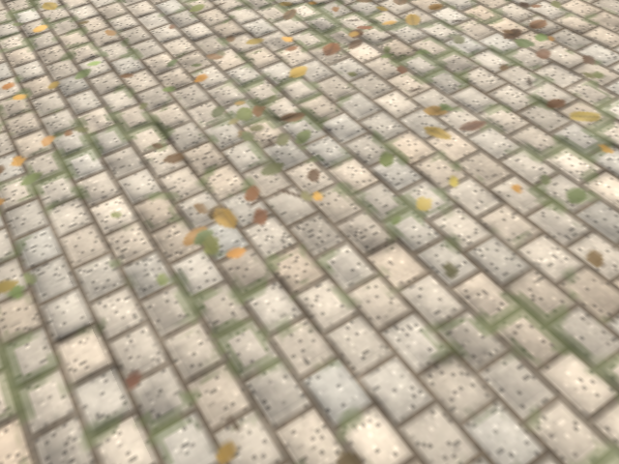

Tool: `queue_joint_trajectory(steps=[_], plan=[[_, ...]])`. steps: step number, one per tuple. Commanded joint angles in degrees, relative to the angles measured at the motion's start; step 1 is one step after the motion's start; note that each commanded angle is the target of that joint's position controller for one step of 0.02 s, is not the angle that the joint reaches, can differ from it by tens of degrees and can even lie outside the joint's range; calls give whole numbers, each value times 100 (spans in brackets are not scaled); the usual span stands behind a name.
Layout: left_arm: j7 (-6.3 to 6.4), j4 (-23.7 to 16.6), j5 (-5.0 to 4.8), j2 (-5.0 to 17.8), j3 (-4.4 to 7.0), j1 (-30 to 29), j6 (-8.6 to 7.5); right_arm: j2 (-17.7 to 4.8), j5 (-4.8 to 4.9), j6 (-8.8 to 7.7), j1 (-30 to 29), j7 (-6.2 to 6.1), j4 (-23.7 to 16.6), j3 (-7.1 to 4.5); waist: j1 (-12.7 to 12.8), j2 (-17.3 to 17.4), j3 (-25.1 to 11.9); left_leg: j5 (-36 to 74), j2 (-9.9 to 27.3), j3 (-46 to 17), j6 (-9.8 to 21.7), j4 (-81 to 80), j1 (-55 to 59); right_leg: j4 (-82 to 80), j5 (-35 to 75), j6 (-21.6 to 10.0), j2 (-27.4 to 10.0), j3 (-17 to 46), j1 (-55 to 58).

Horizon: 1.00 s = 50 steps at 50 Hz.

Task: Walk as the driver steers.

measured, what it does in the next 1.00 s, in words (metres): walks ahead: left foot, then right foot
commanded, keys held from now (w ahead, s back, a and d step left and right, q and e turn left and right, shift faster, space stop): w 0.62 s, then w+e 0.38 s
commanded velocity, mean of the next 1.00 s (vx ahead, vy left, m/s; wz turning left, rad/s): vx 0.47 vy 0.00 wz -0.06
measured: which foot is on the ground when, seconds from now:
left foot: up 0.00-0.24, down 0.26-0.78, up 0.80-1.00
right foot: down 0.00-0.26, up 0.28-0.74, down 0.76-1.00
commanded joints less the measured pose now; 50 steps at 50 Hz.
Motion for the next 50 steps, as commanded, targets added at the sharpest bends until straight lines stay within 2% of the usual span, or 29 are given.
queue_joint_trajectory(steps=[1,4,8,10,11,12,13,14,15,16,17,18,19,21,23,28,31,34,36,37,38,39,40,41,42,43,45,46,50], plan=[[20,-269,-42,826,156,-11,-106,-185,13,-196,-770,56,-540,-15,94,-992,624,528,412,309,-154,-439,-1149,-1281,-426,-851,-1199,1251,520],[12,-192,-70,986,180,204,-67,-22,67,-266,-1222,122,-694,70,296,-1096,675,694,413,548,-200,-1528,-506,-1266,87,-852,-1147,872,343],[-53,-84,-149,1151,213,437,-17,-120,137,-317,-1395,228,-755,72,336,-1120,757,505,312,715,-64,-2325,264,-1089,317,-914,-1345,819,242],[-61,-42,-192,1211,234,400,34,-257,165,-344,-1169,254,-725,29,94,-1154,711,456,267,722,144,-2682,778,-879,746,-850,-1503,865,289],[-53,-49,-208,1226,233,305,53,-364,151,-346,-789,239,-608,-32,-179,-1084,520,549,173,794,273,-2915,1425,-504,1482,-745,-1433,715,213],[-49,-48,-191,1110,193,300,52,-585,140,-335,-79,191,-369,-154,-520,-892,77,532,88,818,434,-3069,2479,330,2325,-596,-1177,417,12],[-52,-164,-94,840,82,184,25,-885,98,-319,930,129,-155,-269,-1004,-457,-702,362,786,41,715,-2974,4032,1854,1945,-349,-873,78,-822],[-43,-452,-23,256,-103,442,-88,-1520,3,-264,1537,108,-29,-396,-975,1242,-1430,-598,2283,-2475,1538,-3416,5689,4013,-482,75,-14,-397,-2954],[-43,-419,-135,660,1,256,-213,-1070,7,-282,1556,140,14,-264,-1048,1118,-1383,-1229,2438,-3453,1729,-3984,5334,4949,-1739,65,-27,338,-3575],[-87,-528,-261,965,98,-31,-272,-799,19,-303,1124,158,-6,-145,-887,905,-600,-1178,2271,-2709,1553,-4055,4745,5221,-1352,-41,-352,357,-3955],[-99,-530,-247,928,88,-244,-282,-598,4,-311,788,168,-58,-82,-749,591,-232,-801,1974,-2045,1419,-4152,4136,5087,-862,-86,-572,238,-3820],[-104,-536,-154,848,91,-376,-272,-457,-20,-314,506,188,-76,-34,-617,365,99,-345,1740,-1611,1370,-4336,3595,4786,-505,-55,-688,185,-3707],[-113,-524,-98,780,105,-356,-226,-355,-63,-335,332,194,-81,1,-447,420,229,119,1564,-1267,1303,-4491,3175,4562,-240,-33,-807,214,-3409],[-150,-487,-79,558,64,-251,-130,-372,-40,-384,240,189,-30,-15,-266,402,301,800,1454,-871,1361,-4725,2744,4324,33,68,-827,141,-3127],[-145,-595,-37,514,48,-479,-69,-479,-18,-436,304,167,72,-44,-224,223,431,1317,1426,-556,1421,-4854,2585,3851,404,196,-822,98,-3255],[-239,-943,-52,320,-80,-1612,-136,-699,34,-405,688,76,328,-80,-561,101,677,1470,1206,78,1207,-4960,2393,1848,1902,197,-543,-130,-2837],[-320,-1146,-97,393,-87,-2087,-159,-806,100,-367,1041,58,546,-101,-683,57,764,1391,1437,39,1148,-4847,2845,1318,2071,70,-437,-59,-2800],[-417,-1249,-107,522,-64,-2201,-151,-869,89,-288,1084,28,673,-137,-611,70,674,1914,1688,211,983,-4494,3608,1090,1558,-186,-349,-84,-2858],[-430,-1211,-109,707,20,-1823,-117,-956,41,-222,1014,-1,693,-163,-354,215,315,3585,1659,436,818,-3794,3894,1107,1029,-395,-44,-321,-2172],[-406,-1043,-98,879,134,-1156,-94,-949,13,-166,934,-26,672,-152,17,196,-125,4519,1467,696,677,-2847,3820,1025,1001,-553,206,-517,-1262],[-353,-844,-111,1163,275,-322,-64,-850,-52,-138,1002,-81,584,-94,335,27,-703,4208,1235,957,460,-1550,3095,1115,1171,-737,85,-220,154],[-325,-801,-40,1799,431,293,-47,-272,-126,-240,1674,-29,367,111,156,-1163,-1591,1954,498,1098,36,785,703,1052,448,-1715,-1346,2416,2563],[-349,-744,-164,1476,349,419,-31,-218,-125,-402,1570,35,469,169,212,-1526,-2066,-1726,-157,280,-72,1849,-391,-62,-326,-2103,-1882,4454,3155],[-336,-812,-129,1204,242,151,-34,-704,84,-550,1052,116,280,45,281,-1219,-1359,-1573,192,-140,48,2229,-1017,-251,-718,-1809,-1778,3954,2703],[-313,-904,-79,1099,218,-207,-36,-724,171,-636,566,130,133,65,199,-756,-714,-1137,442,-41,147,2023,-1067,-315,-408,-1630,-1555,3218,1874],[-302,-953,-45,997,186,-503,-39,-677,87,-668,343,103,76,67,9,-332,-211,-794,640,37,155,1504,-927,-434,167,-1533,-1336,2652,1005],[-277,-1087,40,813,126,-826,-54,-651,-68,-580,420,60,79,18,-333,-464,-10,-423,849,2,80,870,-248,-694,931,-1468,-1030,2174,57],[-259,-1105,17,829,140,-850,-60,-577,-103,-527,493,53,80,25,-403,-520,-1,-370,847,37,-4,696,-117,-795,1132,-1531,-973,2050,-169],[-124,-1020,-60,1040,223,-570,-76,-388,-135,-419,-121,4,-150,82,-282,-513,287,663,748,133,-314,-622,-195,-982,1286,-1480,-733,1509,-692]])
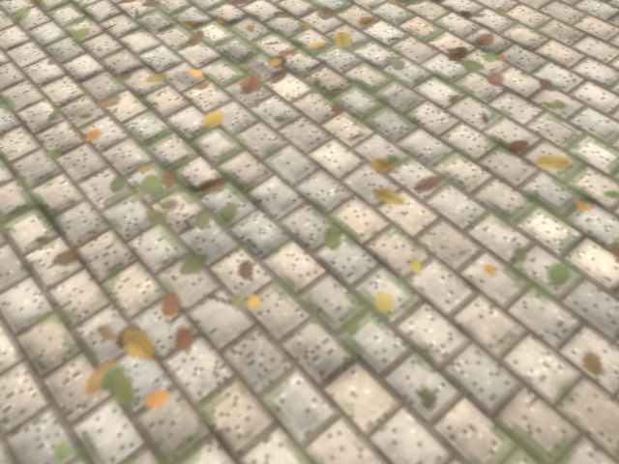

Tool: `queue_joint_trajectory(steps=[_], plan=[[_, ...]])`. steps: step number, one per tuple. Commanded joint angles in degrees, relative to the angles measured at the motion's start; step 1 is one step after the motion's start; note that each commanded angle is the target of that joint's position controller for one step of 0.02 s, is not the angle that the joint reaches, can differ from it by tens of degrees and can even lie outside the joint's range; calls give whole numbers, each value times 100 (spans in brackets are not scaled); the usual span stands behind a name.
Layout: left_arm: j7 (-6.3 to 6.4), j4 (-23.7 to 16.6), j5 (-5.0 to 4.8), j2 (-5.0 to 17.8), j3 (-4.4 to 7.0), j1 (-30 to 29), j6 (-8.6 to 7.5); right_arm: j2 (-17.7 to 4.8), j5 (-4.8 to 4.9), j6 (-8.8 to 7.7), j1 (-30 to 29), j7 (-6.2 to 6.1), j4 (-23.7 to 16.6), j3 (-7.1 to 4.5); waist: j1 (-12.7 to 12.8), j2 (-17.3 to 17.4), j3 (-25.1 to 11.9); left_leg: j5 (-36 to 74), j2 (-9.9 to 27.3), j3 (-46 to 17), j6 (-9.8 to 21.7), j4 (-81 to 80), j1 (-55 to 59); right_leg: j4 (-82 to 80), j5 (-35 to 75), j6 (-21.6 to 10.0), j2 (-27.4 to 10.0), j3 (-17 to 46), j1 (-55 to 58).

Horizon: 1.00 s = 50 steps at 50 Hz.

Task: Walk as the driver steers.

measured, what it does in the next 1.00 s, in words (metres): walks ahead: left foot, then right foot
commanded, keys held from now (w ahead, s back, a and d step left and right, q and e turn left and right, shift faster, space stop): w+e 0.24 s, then q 0.76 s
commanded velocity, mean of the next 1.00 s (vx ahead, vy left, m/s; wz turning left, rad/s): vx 0.23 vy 0.00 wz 0.07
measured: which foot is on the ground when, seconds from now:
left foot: up 0.00-0.22, down 0.24-0.66, up 0.68-1.00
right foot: down 0.00-0.26, up 0.28-0.64, down 0.66-1.00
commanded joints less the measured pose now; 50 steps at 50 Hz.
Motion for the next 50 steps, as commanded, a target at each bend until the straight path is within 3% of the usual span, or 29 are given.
queue_joint_trajectory(steps=[1,4,8,10,11,12,13,14,15,16,17,18,20,22,25,29,31,32,33,34,35,36,38,41,44,47,50], plan=[[126,-452,-50,1004,277,-229,-100,-334,-26,-14,-158,-28,-383,-81,-129,-485,-152,1071,-72,19,-187,-1061,125,-954,550,-929,-1296,1223,-262],[189,-362,-99,1077,310,66,-37,-237,37,-78,-772,41,-538,-35,111,-570,-127,1890,-357,81,-238,-2080,633,-825,210,-723,-1170,1167,-402],[224,-272,-138,1023,317,357,56,-460,121,-156,-1089,123,-672,-107,148,-647,-159,1609,-471,-137,-141,-2696,835,-291,-122,-612,-1384,1749,186],[239,-294,-110,1031,335,303,104,-596,138,-206,-896,141,-643,-171,-12,-823,-214,1072,-493,-125,11,-2827,1146,88,19,-517,-1468,2047,408],[235,-320,-104,951,315,233,130,-655,137,-230,-538,126,-545,-220,-221,-873,-324,982,-501,-29,140,-3037,1638,375,118,-419,-1361,2061,369],[219,-362,-79,726,236,228,128,-822,83,-257,12,85,-439,-304,-491,-786,-723,890,-272,-131,352,-3116,2596,1081,212,-240,-1069,1860,148],[219,-452,50,342,93,307,115,-1152,-32,-259,824,43,-359,-376,-768,-93,-1525,1109,739,-1021,719,-2975,3875,2709,-487,25,-668,1238,-386],[225,-536,-115,59,9,1239,55,-1588,-99,-161,1161,83,-93,-488,-297,1807,-2007,956,1845,-3564,1778,-3377,5356,4465,-2712,442,126,572,-2310],[266,-334,-154,645,99,1234,45,-1004,55,-145,1124,146,-115,-375,-446,1159,-1701,628,1795,-3927,1780,-3597,5142,5130,-2714,556,-229,860,-2848],[279,-374,-113,922,175,615,72,-644,65,-129,810,158,-185,-263,-558,605,-1111,1490,1511,-2961,1595,-3513,4545,5339,-2321,623,-344,834,-2869],[300,-450,-7,912,179,226,106,-506,22,-92,452,187,-235,-180,-452,172,-876,2615,1245,-2206,1506,-3448,3948,5237,-2093,701,-531,566,-2654],[297,-569,107,870,186,-60,116,-393,35,-55,203,206,-223,-124,-343,118,-644,3605,1049,-1750,1510,-3445,3445,4873,-1926,758,-724,389,-2524],[259,-646,121,535,116,-128,126,-263,28,-30,69,202,-117,-53,-133,386,-619,4498,608,-1158,1386,-3521,2882,3826,-1703,822,-885,222,-1857],[268,-674,103,293,30,-202,130,-577,46,43,80,150,-12,-145,-103,571,-794,4986,480,-934,1461,-3529,2681,2881,-1522,944,-738,-14,-1326],[308,-693,28,458,59,-443,201,-1055,145,221,162,50,25,-315,-186,574,-999,4387,494,-1017,1453,-3579,2537,2166,-764,963,-499,-91,-791],[322,-879,14,563,104,-985,312,-994,257,392,222,-28,67,-330,-277,551,-738,2652,422,-1437,1298,-3525,2321,1540,-550,853,-413,91,-591],[294,-877,15,588,145,-912,256,-912,288,473,58,-86,20,-316,-97,538,-637,1826,240,-1662,1093,-3312,2178,653,-67,721,-413,105,-130],[294,-862,43,681,184,-808,210,-787,286,505,56,-115,-6,-282,-30,456,-645,1359,47,-1670,880,-3089,1978,161,463,586,-609,149,321],[336,-895,130,987,257,-621,200,-518,191,511,185,-123,-67,-198,-66,-44,-909,354,-216,-1437,604,-2425,1519,190,1184,270,-1472,709,1015],[366,-965,214,1316,328,-706,274,-204,134,490,674,-115,-93,-113,-346,-1374,-1055,-1838,-984,-547,250,-1321,609,197,2545,-489,-2590,1768,1541],[323,-887,241,1132,318,-541,299,-571,152,487,704,-128,-98,-205,-169,-1633,-1103,-2655,-940,-113,-13,-76,225,-16,2630,-1144,-3147,2437,1300],[304,-930,204,861,229,-706,274,-912,184,531,757,-135,-10,-336,-215,-1163,-911,-2371,-728,-213,-141,691,135,-36,2381,-1106,-2883,2070,1109],[280,-974,115,621,158,-1236,245,-904,203,731,832,-199,122,-415,-387,-914,-638,-1749,-560,-174,-345,1096,89,-10,1976,-683,-2310,1124,758],[295,-849,148,733,200,-1296,265,-567,206,838,573,-169,-110,-336,-346,-1010,-480,-1159,-493,151,-514,777,295,-163,2084,-711,-2062,451,415],[344,-757,129,849,263,-1220,318,-426,194,829,252,-74,-380,-258,-200,-1084,-663,-915,-335,297,-499,-118,588,-146,2054,-792,-2163,182,618],[311,-679,75,1059,340,-1200,355,-481,182,838,104,32,-562,-247,-132,-1118,-777,-771,-320,516,-348,-858,1107,-93,2064,-802,-2325,29,602],[264,-586,-43,1175,382,-1201,354,-589,186,890,144,121,-654,-302,-200,-1128,-723,-544,-376,686,-104,-1653,1489,136,1765,-644,-2444,-37,626]])
Over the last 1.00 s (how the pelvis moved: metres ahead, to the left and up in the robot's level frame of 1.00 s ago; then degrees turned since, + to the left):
0.49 0.01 0.00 -8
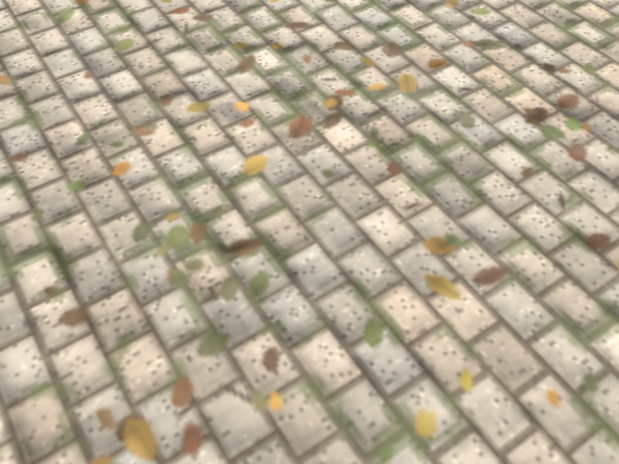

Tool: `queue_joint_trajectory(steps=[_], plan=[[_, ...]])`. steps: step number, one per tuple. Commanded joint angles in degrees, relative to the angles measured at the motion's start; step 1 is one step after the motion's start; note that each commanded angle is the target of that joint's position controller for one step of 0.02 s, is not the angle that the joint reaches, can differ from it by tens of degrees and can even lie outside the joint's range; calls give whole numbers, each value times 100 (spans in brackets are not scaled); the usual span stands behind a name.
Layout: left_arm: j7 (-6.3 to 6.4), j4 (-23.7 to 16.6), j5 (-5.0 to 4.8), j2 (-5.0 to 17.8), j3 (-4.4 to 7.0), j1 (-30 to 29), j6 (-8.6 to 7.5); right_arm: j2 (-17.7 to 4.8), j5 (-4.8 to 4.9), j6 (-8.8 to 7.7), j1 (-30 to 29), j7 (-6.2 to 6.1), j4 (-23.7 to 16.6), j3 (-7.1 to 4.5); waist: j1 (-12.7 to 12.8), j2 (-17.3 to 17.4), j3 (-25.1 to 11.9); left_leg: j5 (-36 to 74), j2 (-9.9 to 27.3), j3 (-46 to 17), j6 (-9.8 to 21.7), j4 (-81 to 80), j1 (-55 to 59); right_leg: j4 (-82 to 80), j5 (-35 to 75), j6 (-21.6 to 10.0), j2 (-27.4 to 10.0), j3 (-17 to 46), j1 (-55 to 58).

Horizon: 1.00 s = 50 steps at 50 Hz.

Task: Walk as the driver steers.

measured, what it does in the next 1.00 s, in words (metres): steps on the spot, turning left: left foot, then right foot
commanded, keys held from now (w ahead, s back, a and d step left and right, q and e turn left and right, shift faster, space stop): q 0.96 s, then no key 0.04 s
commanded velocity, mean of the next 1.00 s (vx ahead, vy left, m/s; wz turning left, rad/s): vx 0.01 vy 0.00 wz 0.58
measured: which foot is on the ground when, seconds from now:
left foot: up 0.00-0.04, down 0.06-0.56, up 0.58-0.98, down 1.00-1.00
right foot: down 0.00-0.06, up 0.08-0.54, down 0.56-1.00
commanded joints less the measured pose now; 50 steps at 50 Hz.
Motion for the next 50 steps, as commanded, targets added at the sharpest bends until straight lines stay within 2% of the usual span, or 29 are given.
queue_joint_trajectory(steps=[1,2,3,4,5,6,7,8,9,10,13,17,23,25,27,28,29,30,31,32,33,34,37,41,43,46,48,49,50], plan=[[-4,-306,-143,1115,314,-264,-75,-526,-4,-20,238,89,-412,-171,-169,-944,-847,577,-127,317,307,-1057,609,-219,1992,-1063,-1422,826,631],[-7,-229,-187,1031,301,-169,-81,-578,-17,-18,406,86,-359,-212,-246,-838,-852,1050,-250,323,485,-1618,1085,126,1578,-795,-1269,630,389],[-34,-79,-121,827,254,189,-95,-840,-29,-22,586,26,-340,-306,-239,-224,-888,2073,-33,-197,733,-2103,1813,857,732,-324,-969,220,-206],[-72,-313,225,400,100,215,-97,-1585,-55,-41,690,-100,-473,-464,-56,1750,-959,4366,1591,-2364,1535,-2168,2742,2735,-2152,347,-138,-305,-1847],[-4,-493,144,603,159,-376,-101,-1520,-267,-164,688,-35,-597,-405,-487,1390,-1102,4381,2078,-3020,2512,-2345,2234,3832,-2854,427,335,621,-2372],[38,-476,8,809,227,-492,-72,-1345,-297,-280,542,0,-572,-355,-451,842,-967,3804,1768,-2563,2382,-2451,2013,4210,-2470,353,207,922,-2397],[77,-409,-30,845,263,-394,-46,-1184,-195,-345,247,-23,-560,-322,-268,668,-796,3267,1412,-2174,2039,-2449,1900,4147,-1945,292,124,1013,-2425],[130,-293,5,844,288,-279,-21,-990,-87,-341,13,-58,-587,-264,-173,552,-751,2908,1196,-1992,1789,-2437,1860,4011,-1594,306,80,1058,-2427],[154,-267,42,866,308,-185,-7,-922,-39,-320,-128,-92,-615,-219,-92,648,-727,2965,1068,-1873,1721,-2449,1681,4007,-1311,357,122,1050,-2264],[138,-256,38,829,310,-113,-20,-878,-57,-301,-126,-121,-638,-190,-51,721,-801,3042,974,-1834,1720,-2460,1596,4077,-1104,397,210,1031,-2088],[108,-266,-13,697,279,-84,-52,-870,-78,-288,-43,-179,-651,-185,-78,683,-895,2875,865,-1876,1734,-2450,1754,3528,-811,465,319,1061,-2032],[70,-342,-14,613,234,-293,-88,-1006,-65,-244,7,-226,-661,-236,-195,761,-825,2141,801,-2241,1737,-2413,1713,2447,-748,528,403,1173,-1771],[-49,-386,-75,663,246,-269,-209,-1065,-46,-171,-130,-152,-728,-274,-232,867,-786,2072,701,-2941,1738,-2266,1393,1404,-968,411,598,1238,-994],[-100,-379,-91,669,256,-149,-260,-1050,-5,-143,-209,-142,-753,-278,-172,888,-849,2339,634,-3157,1667,-2126,1459,871,-864,331,639,1236,-703],[-130,-271,-78,658,285,188,-302,-978,77,-102,-387,-173,-797,-257,82,815,-900,2221,363,-3100,1386,-1852,1234,-350,81,191,600,1107,53],[-108,-250,-23,877,345,318,-295,-808,72,-104,-251,-193,-805,-212,50,510,-1020,1421,97,-2847,1092,-1479,776,-616,629,-9,44,1446,720],[-60,-358,72,1266,394,135,-239,-486,7,-115,97,-179,-793,-131,-266,-875,-1034,-434,-637,-1853,715,-285,-71,-777,1471,-572,-1135,2615,1209],[-93,-369,258,1328,404,120,-234,-886,28,-167,65,-193,-862,-272,-205,-1578,-745,-1752,-1045,-1132,415,924,-794,-893,2133,-1484,-1896,3573,733],[-79,-482,197,1031,312,-124,-254,-1250,-38,-178,255,-197,-742,-401,-277,-1046,-659,-1468,-653,-1145,217,1857,-845,-849,2029,-1616,-1927,3260,576],[-48,-519,129,780,241,-352,-248,-1264,-9,-147,325,-194,-604,-448,-340,-810,-555,-1084,-583,-1072,118,2186,-871,-772,1738,-1359,-1518,2666,499],[-17,-551,60,706,212,-464,-229,-1083,-4,-81,415,-219,-488,-430,-352,-712,-492,-766,-560,-996,7,2431,-970,-720,1411,-1144,-1183,2233,565],[9,-549,1,663,185,-461,-215,-953,2,-35,406,-214,-490,-398,-270,-750,-411,-551,-529,-946,-92,2644,-1147,-688,1588,-1142,-1122,2019,639],[76,-485,64,731,189,-139,-131,-666,79,-39,28,-166,-709,-298,-4,-923,-434,-272,-367,-522,-246,2130,-1268,-725,1905,-1256,-985,1492,993],[61,-441,49,998,289,-5,-43,-501,10,-57,-209,-86,-918,-188,178,-987,-667,-358,-43,-247,-275,1024,-869,-678,2138,-1369,-1247,1262,1322],[2,-448,14,1129,336,-112,-18,-482,-1,-51,-168,-42,-960,-161,155,-1045,-712,-324,-12,-16,-189,482,-350,-663,2300,-1347,-1296,1039,1072],[-66,-393,-92,1207,367,-110,-23,-572,21,-9,-22,21,-985,-201,86,-1091,-733,-104,-76,206,8,-322,119,-459,2311,-1245,-1411,903,1013],[-77,-360,-222,1180,361,-228,-43,-570,20,15,322,61,-899,-245,-184,-984,-758,737,-202,373,309,-1471,818,3,2027,-931,-1344,659,767],[-93,-226,-229,977,299,53,-71,-696,-6,11,544,23,-826,-304,-242,-653,-816,1394,-273,178,520,-2082,1565,509,1494,-579,-1132,415,286],[-125,-231,-11,632,184,269,-87,-1217,-4,-18,750,-62,-865,-437,-170,714,-952,3247,714,-1263,901,-2360,2607,1874,-256,-2,-590,-132,-896]])
Over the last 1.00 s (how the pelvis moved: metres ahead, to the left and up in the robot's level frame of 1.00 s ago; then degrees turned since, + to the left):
0.30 0.04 -0.01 9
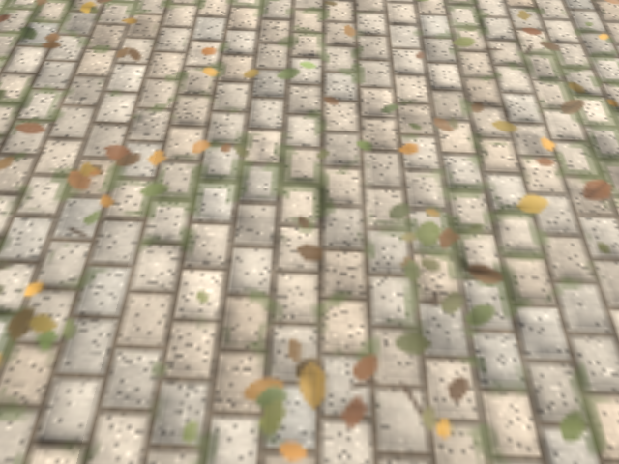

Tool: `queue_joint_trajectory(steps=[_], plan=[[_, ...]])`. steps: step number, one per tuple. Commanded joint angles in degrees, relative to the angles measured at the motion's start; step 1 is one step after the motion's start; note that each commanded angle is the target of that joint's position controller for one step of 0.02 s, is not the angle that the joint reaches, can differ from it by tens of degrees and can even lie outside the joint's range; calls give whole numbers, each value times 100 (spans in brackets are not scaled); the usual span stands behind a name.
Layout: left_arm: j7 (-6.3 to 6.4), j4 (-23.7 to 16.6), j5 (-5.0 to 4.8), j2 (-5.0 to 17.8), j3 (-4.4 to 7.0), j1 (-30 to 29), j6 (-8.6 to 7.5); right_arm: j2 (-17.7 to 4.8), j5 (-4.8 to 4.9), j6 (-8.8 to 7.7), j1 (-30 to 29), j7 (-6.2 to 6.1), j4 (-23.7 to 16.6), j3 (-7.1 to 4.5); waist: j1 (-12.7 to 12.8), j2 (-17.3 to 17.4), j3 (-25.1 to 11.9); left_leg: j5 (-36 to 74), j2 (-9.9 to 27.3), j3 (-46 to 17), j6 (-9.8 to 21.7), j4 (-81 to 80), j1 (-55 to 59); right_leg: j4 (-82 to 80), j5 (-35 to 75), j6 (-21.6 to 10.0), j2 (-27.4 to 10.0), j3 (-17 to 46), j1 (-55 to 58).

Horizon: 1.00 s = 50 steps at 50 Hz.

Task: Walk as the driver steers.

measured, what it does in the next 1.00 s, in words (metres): walks ahead: right foot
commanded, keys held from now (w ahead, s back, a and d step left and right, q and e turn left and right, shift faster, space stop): no key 0.36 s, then w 0.48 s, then no key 0.16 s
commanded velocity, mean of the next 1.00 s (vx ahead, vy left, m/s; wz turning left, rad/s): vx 0.19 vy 0.00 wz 0.12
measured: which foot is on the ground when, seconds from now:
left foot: down 0.00-1.00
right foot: down 0.00-0.00, up 0.02-0.38, down 0.40-0.64, up 0.66-1.00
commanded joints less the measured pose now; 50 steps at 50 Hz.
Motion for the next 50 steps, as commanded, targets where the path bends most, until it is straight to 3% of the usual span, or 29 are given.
queue_joint_trajectory(steps=[1,2,3,5,7,11,15,18,20,21,22,23,24,25,26,28,30,31,32,33,34,35,36,38,40,42,45,48,50], plan=[[3,-510,312,267,3,-33,-99,-1570,-154,-156,550,-117,-432,-395,-127,1880,-965,4103,2199,-2938,1684,-934,1853,2507,-2197,193,449,176,-2192],[70,-538,161,610,109,-392,-77,-1256,-302,-295,693,-56,-384,-321,-541,1245,-1289,3506,2235,-2837,2124,-1125,1443,3363,-2252,188,392,891,-2118],[87,-493,46,732,157,-400,-38,-1061,-289,-383,444,-47,-287,-230,-357,1057,-977,2870,1848,-2245,1813,-1182,1189,3543,-1817,114,270,1004,-2112],[139,-276,98,759,197,-208,26,-742,-126,-420,-123,-95,-256,-112,-137,852,-711,2284,1307,-1656,1281,-1211,973,3287,-968,127,196,1041,-2040],[110,-163,106,675,183,37,39,-570,-158,-426,-272,-145,-236,-1,7,867,-815,2739,1111,-1332,1250,-1235,753,3349,-386,228,303,974,-1579],[88,-141,82,418,62,-21,53,-467,-194,-438,-291,-166,-94,53,-71,827,-753,2190,995,-1224,1236,-1276,892,2048,-138,295,239,992,-1226],[83,-159,81,435,21,-124,43,-569,-214,-402,-246,-110,102,41,-221,868,-549,1478,1060,-1507,1347,-1294,655,967,-454,250,276,925,-686],[83,-54,83,372,-7,78,-8,-432,-162,-409,-386,-68,256,113,-72,739,-505,1281,982,-1643,1255,-1160,477,-57,-38,154,341,882,-148],[63,91,175,384,-47,397,-74,-319,-149,-439,-209,-71,413,167,42,462,-700,-305,649,-1538,879,-1191,71,-822,1019,-24,341,871,815],[83,69,148,579,-29,498,-93,-361,-207,-455,-147,-64,447,157,-30,257,-677,-1235,402,-1415,718,-981,-214,-631,828,-209,96,1100,965],[84,160,65,935,79,515,-105,-306,-215,-483,-79,-49,379,152,-199,-360,-524,-1917,-76,-909,560,-823,-537,-544,-561,-542,45,1205,665],[54,141,38,783,69,561,-150,-343,-205,-510,-347,-59,351,158,40,-494,-264,-2039,-292,-552,400,-336,-501,-1015,-1822,-801,-26,1555,125],[52,167,87,700,30,658,-212,-299,-132,-560,-454,-65,303,136,76,-810,-60,-1842,-388,-312,344,208,-705,-1493,-2365,-962,-317,2085,16],[51,215,108,759,39,755,-267,-155,-67,-616,-429,-67,305,141,37,-1202,41,-1463,-479,21,284,755,-841,-1910,-2595,-1173,-741,2737,80],[50,235,54,795,48,796,-304,-189,-37,-665,-446,-49,285,119,50,-1349,268,-1252,-400,27,299,872,-1033,-2113,-2491,-1386,-1071,3200,100],[72,212,-16,826,56,808,-332,-151,2,-774,-453,21,284,101,24,-1149,250,-1374,-192,-108,454,694,-1022,-2084,-1890,-1400,-1161,3152,244],[56,70,-100,848,51,391,-284,-64,22,-849,39,96,534,89,-314,-967,72,-514,-278,118,583,-551,318,-1859,-1185,-1103,-709,2331,-283],[57,25,-69,734,24,329,-286,-164,-15,-841,368,108,730,27,-418,-860,-169,46,-333,94,529,-583,1130,-1502,-634,-937,-454,1943,-618],[49,-83,-22,469,-64,166,-320,-353,-21,-829,875,99,874,-51,-612,-438,-374,-170,20,-479,630,-800,1727,-714,-202,-689,-122,1469,-1007],[44,-331,25,115,-173,10,-405,-839,-44,-830,1440,91,984,-185,-733,983,-511,-896,997,-2260,1129,-1460,2490,1041,-103,-279,598,639,-2023],[76,-482,-35,360,-121,-129,-498,-961,-55,-875,1699,118,978,-210,-879,1370,-345,-818,1869,-3774,1789,-1975,2656,2369,-1247,-198,702,944,-2993],[49,-437,-140,539,-38,66,-557,-686,-78,-940,1552,99,979,-104,-645,912,-81,-628,1980,-3658,1888,-1928,2724,3169,-1295,-312,446,1252,-3574],[0,-373,-168,496,-53,168,-604,-545,-90,-983,1445,79,937,-62,-532,679,-39,-499,1809,-3188,1747,-1913,2771,3408,-857,-456,260,1308,-3814],[-98,-371,-62,435,-48,-9,-654,-428,-112,-962,1240,59,933,4,-414,424,75,515,1529,-2347,1435,-2030,2617,3185,-103,-535,-24,1207,-3936],[-232,-398,-16,247,-101,-82,-644,-327,-110,-883,1214,32,934,58,-365,557,-16,1560,1201,-1593,1271,-2144,2263,2723,371,-409,-50,950,-3523],[-308,-547,18,47,-187,-428,-624,-419,-63,-836,1238,-30,958,59,-424,469,38,1903,996,-1087,1235,-2263,1854,1930,862,-215,44,728,-3155],[-367,-771,37,-124,-280,-1034,-669,-647,-115,-772,1373,-135,1075,37,-559,548,174,2900,718,-525,1043,-2225,1068,442,1798,-106,467,348,-1973],[-383,-791,12,157,-173,-958,-673,-780,-63,-767,1470,-157,1217,1,-370,742,-18,3324,912,-530,847,-1912,1237,-83,2309,-317,648,566,-1301],[-334,-599,80,433,-46,-355,-667,-839,-45,-768,1229,-175,1194,-34,49,817,-409,4190,939,-531,649,-1245,1511,-190,2238,-551,797,634,-658]])
Over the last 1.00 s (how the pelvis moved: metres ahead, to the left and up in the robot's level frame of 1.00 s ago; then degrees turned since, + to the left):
-0.01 0.03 -0.01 35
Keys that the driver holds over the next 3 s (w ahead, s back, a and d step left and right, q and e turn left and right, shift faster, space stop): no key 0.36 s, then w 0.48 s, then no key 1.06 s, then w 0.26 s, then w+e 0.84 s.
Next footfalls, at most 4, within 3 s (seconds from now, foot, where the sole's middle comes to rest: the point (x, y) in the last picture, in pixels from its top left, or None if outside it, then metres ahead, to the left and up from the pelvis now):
0.40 right None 0.05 -0.12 -0.77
1.04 right None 0.42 -0.07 -0.77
1.38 left None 0.37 0.16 -0.77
2.40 left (208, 388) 0.60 0.24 -0.77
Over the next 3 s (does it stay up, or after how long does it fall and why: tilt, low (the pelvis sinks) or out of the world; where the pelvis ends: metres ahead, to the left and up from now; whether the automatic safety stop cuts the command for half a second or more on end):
stays up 0.76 0.06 -0.02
